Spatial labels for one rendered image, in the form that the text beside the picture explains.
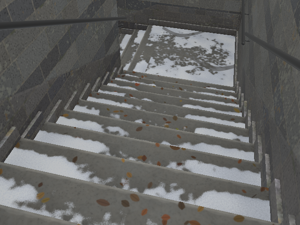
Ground stairs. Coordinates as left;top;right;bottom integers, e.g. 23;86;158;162
119;29;145;70
0;69;280;225

